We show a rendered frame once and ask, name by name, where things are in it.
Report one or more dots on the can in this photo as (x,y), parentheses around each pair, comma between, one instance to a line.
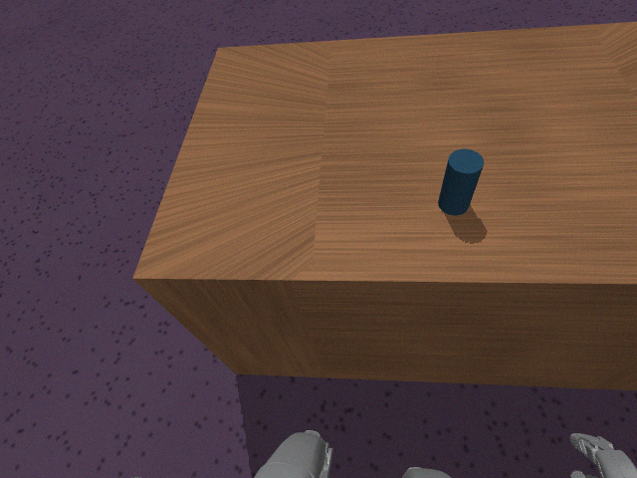
(460,180)

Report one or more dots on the right robot hand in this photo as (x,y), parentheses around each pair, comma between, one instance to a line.
(610,463)

